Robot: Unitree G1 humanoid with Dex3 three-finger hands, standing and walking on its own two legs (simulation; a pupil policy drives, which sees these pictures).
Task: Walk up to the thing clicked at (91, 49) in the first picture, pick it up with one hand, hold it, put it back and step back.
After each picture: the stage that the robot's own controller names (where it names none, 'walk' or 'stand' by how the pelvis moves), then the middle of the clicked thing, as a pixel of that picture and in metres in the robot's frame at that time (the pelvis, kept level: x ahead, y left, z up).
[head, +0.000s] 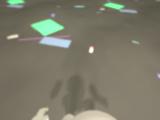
stand; (91, 49) +1.52 -0.04 -0.72
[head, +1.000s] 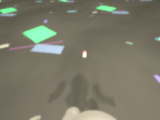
walk; (84, 54) +1.38 +0.19 -0.71
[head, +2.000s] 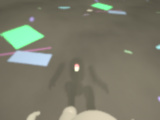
walk; (76, 67) +0.90 +0.22 -0.70
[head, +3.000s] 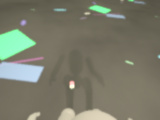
walk; (71, 84) +0.57 +0.18 -0.70
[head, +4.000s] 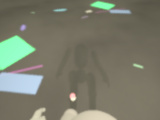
stand; (72, 97) +0.37 +0.19 -0.70
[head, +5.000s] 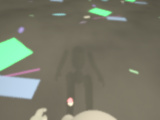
stand; (70, 101) +0.34 +0.18 -0.72
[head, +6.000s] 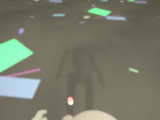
stand; (70, 101) +0.36 +0.19 -0.73
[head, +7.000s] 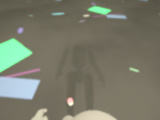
stand; (70, 101) +0.34 +0.20 -0.73
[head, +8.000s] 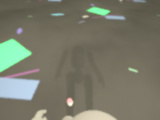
stand; (70, 102) +0.34 +0.20 -0.73
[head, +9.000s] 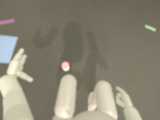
go down; (65, 66) +0.41 +0.21 -0.39
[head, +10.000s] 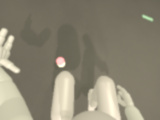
go down; (60, 62) +0.42 +0.23 -0.31
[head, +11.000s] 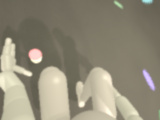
close in; (35, 56) +0.40 +0.27 -0.23
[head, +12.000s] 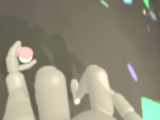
close; (25, 55) +0.40 +0.28 -0.22
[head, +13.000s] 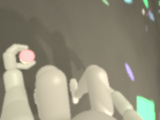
lift; (26, 57) +0.38 +0.27 -0.22
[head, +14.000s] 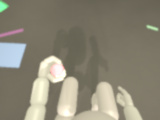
lift; (59, 72) +0.31 +0.20 -0.02
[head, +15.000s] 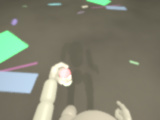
hold; (66, 77) +0.31 +0.16 +0.01
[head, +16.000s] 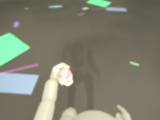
hold; (67, 77) +0.31 +0.15 +0.01
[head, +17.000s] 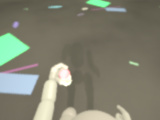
crouch; (65, 77) +0.31 +0.16 +0.00
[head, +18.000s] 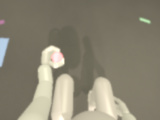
crouch; (58, 59) +0.41 +0.20 -0.09
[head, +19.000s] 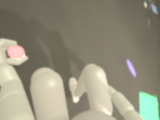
lower; (17, 54) +0.40 +0.29 -0.22
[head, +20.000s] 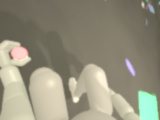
lower; (20, 55) +0.40 +0.28 -0.22
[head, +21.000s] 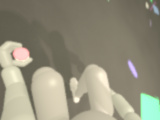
lower; (22, 56) +0.39 +0.28 -0.22
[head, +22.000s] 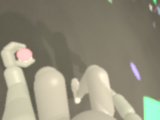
lower; (25, 57) +0.38 +0.28 -0.22
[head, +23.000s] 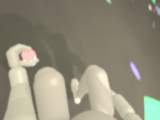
open; (29, 58) +0.39 +0.26 -0.22
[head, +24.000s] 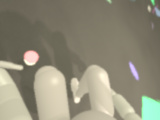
rise; (31, 58) +0.38 +0.25 -0.23
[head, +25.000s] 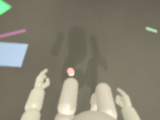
walk; (70, 72) +0.40 +0.18 -0.44
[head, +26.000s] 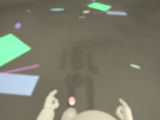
stand; (71, 101) +0.33 +0.15 -0.66
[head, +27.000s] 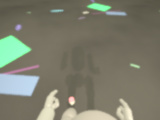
stand; (71, 100) +0.34 +0.16 -0.67
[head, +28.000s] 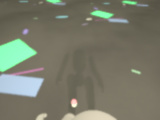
stand; (74, 103) +0.35 +0.14 -0.72
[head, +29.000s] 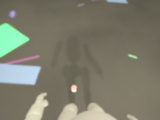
walk; (73, 88) +0.40 +0.12 -0.71
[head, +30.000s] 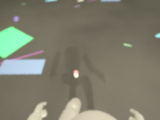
walk; (76, 74) +0.66 +0.20 -0.70
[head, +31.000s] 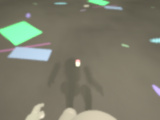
stand; (77, 63) +0.97 +0.18 -0.70
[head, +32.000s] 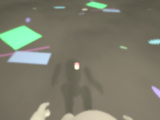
stand; (76, 66) +0.96 +0.19 -0.72
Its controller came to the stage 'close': yes
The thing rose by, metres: 0.72
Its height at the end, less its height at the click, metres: +0.00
